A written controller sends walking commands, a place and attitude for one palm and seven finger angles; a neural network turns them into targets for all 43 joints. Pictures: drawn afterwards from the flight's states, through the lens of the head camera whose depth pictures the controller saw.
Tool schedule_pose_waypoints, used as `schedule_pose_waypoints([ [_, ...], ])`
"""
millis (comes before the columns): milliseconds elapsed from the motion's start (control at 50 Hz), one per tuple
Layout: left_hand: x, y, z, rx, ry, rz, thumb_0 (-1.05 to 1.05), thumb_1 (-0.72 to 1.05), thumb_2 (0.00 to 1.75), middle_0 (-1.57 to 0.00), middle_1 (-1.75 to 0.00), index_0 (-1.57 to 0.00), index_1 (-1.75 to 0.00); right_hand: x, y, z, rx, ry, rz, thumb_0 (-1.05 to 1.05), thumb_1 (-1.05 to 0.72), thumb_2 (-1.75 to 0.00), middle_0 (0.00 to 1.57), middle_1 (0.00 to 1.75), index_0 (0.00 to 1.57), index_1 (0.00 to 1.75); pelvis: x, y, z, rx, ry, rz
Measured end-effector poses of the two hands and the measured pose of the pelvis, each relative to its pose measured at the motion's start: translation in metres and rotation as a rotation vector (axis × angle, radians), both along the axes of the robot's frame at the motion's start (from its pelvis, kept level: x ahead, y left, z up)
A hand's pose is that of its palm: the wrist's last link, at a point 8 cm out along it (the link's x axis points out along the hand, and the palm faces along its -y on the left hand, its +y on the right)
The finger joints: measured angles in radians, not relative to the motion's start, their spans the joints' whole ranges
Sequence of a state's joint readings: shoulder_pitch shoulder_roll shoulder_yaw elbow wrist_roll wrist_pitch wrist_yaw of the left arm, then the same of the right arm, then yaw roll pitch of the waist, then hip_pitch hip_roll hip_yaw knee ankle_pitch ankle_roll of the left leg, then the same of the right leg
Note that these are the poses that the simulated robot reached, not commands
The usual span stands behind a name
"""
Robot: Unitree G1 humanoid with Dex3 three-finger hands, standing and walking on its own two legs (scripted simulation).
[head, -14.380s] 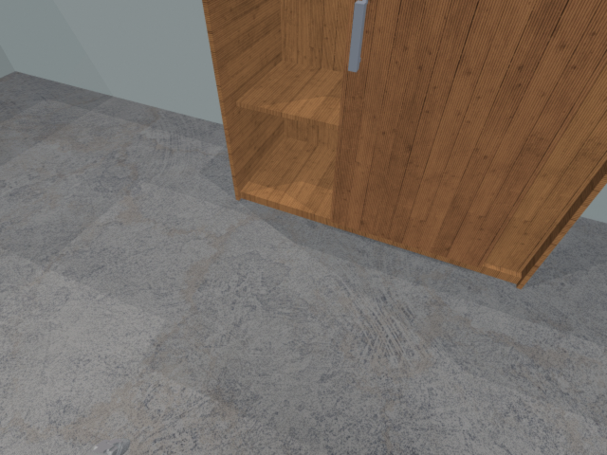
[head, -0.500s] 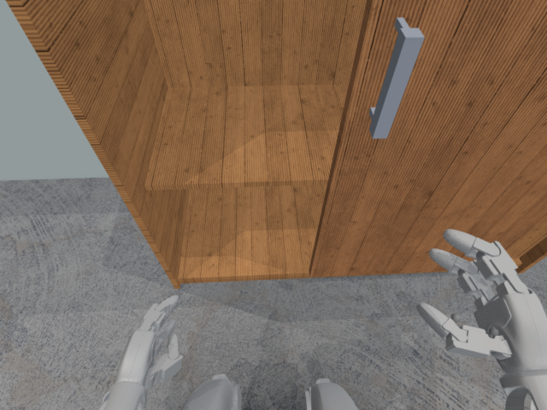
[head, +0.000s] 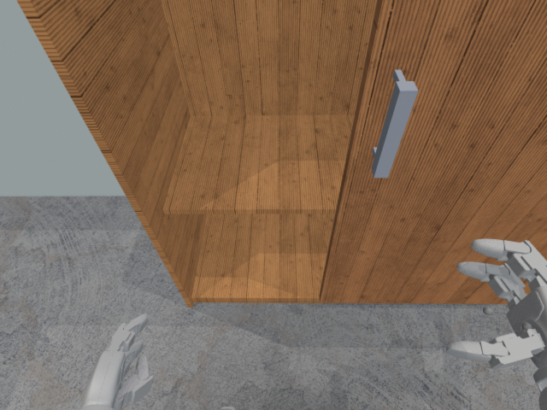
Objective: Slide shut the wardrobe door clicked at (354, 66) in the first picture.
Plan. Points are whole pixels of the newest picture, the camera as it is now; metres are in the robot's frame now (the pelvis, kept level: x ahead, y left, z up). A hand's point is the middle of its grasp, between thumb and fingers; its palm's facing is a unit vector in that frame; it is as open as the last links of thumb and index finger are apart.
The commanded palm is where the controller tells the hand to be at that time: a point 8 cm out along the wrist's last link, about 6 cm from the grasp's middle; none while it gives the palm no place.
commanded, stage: raise the hand with hooked fingers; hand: right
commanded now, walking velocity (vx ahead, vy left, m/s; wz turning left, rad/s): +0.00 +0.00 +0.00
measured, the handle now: (388, 126) +0.54 -0.17 +0.12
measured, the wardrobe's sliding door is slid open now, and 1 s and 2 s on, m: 0.47 0.47 0.47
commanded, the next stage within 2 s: move the hooked fingers beside the handle in 0.92 s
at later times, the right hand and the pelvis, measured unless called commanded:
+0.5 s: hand (543, 254) +0.28 -0.29 +0.15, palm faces +0.04 +1.00 -0.05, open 14.0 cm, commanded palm +0.25 -0.33 +0.15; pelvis +0.01 +0.00 +0.02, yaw +0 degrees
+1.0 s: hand (522, 267) +0.27 -0.26 +0.14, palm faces +0.05 +1.00 -0.05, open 14.0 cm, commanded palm +0.24 -0.31 +0.15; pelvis +0.00 +0.01 +0.02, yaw +0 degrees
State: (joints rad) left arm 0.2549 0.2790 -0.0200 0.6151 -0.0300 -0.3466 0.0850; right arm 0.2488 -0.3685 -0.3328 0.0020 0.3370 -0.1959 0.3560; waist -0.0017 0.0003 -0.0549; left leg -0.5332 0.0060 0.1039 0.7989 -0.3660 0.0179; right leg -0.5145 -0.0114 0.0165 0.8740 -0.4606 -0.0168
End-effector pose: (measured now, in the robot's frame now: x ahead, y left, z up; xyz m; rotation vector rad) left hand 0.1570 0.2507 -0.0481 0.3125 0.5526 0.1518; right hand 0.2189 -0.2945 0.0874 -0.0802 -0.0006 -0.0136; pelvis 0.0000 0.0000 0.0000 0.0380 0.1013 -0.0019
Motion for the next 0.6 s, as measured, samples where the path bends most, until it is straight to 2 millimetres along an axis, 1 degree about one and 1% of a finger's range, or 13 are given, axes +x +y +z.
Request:
schedule_pose_waypoints([
  [60, 0.014, -0.014, 0.006, -0.025, -0.026, -0.034, 0.01, 0.9, 0.9, -0.2, -0.3, -0.2, -0.3, 0.005, -0.011, 0.019, 0.001, -0.058, -0.032, 0.0, 0.34, -0.37, 0.29, 1.1, 0.29, 1.1, 0.004, -0.002, 0.005, 0.003, -0.012, -0.004],
  [100, 0.021, -0.023, 0.008, -0.044, -0.034, -0.056, 0.01, 0.9, 0.9, -0.2, -0.3, -0.2, -0.3, 0.008, -0.018, 0.026, 0.006, -0.064, -0.042, 0.0, 0.38, -0.35, 0.3, 1.12, 0.29, 1.13, 0.006, -0.004, 0.007, 0.004, -0.019, -0.007],
  [180, 0.031, -0.037, 0.009, -0.072, -0.033, -0.084, 0.01, 0.9, 0.9, -0.2, -0.3, -0.21, -0.3, 0.013, -0.026, 0.028, 0.015, 0.0, -0.034, 0.0, 0.44, -0.33, 0.3, 1.16, 0.3, 1.16, 0.008, -0.007, 0.012, 0.004, -0.03, -0.01],
  [240, 0.034, -0.043, 0.009, -0.08, -0.023, -0.093, 0.01, 0.9, 0.9, -0.2, -0.3, -0.21, -0.3, 0.017, -0.029, 0.031, 0.021, 0.028, -0.024, -0.01, 0.47, -0.32, 0.3, 1.18, 0.3, 1.18, 0.009, -0.008, 0.015, 0.003, -0.038, -0.01],
  [280, 0.033, -0.045, 0.008, -0.08, -0.012, -0.097, 0.01, 0.9, 0.9, -0.2, -0.3, -0.21, -0.3, 0.02, -0.032, 0.037, 0.019, 0.015, -0.028, -0.01, 0.48, -0.31, 0.3, 1.18, 0.3, 1.19, 0.009, -0.008, 0.017, 0.002, -0.044, -0.01],
  [380, 0.026, -0.042, 0.007, -0.071, 0.024, -0.09, 0.01, 0.9, 0.9, -0.21, -0.3, -0.21, -0.3, 0.029, -0.042, 0.057, 0.015, -0.048, -0.05, -0.01, 0.49, -0.31, 0.3, 1.19, 0.3, 1.19, 0.009, -0.007, 0.021, 0.0, -0.056, -0.011],
  [440, 0.02, -0.035, 0.007, -0.066, 0.043, -0.071, 0.01, 0.9, 0.9, -0.21, -0.3, -0.21, -0.3, 0.035, -0.046, 0.063, 0.018, -0.045, -0.047, -0.01, 0.5, -0.31, 0.3, 1.19, 0.3, 1.2, 0.008, -0.006, 0.023, -0.002, -0.061, -0.01],
  [520, 0.012, -0.025, 0.008, -0.062, 0.056, -0.037, 0.01, 0.9, 0.9, -0.21, -0.3, -0.21, -0.3, 0.041, -0.045, 0.059, 0.036, 0.008, -0.024, -0.01, 0.5, -0.3, 0.3, 1.2, 0.3, 1.2, 0.008, -0.004, 0.024, -0.005, -0.061, -0.003],
  [600, 0.006, -0.014, 0.009, -0.052, 0.058, -0.011, 0.01, 0.9, 0.9, -0.2, -0.3, -0.21, -0.3, 0.041, -0.035, 0.051, 0.048, 0.038, -0.003, -0.01, 0.5, -0.3, 0.3, 1.2, 0.3, 1.2, 0.007, -0.003, 0.025, -0.008, -0.064, 0.004],
])
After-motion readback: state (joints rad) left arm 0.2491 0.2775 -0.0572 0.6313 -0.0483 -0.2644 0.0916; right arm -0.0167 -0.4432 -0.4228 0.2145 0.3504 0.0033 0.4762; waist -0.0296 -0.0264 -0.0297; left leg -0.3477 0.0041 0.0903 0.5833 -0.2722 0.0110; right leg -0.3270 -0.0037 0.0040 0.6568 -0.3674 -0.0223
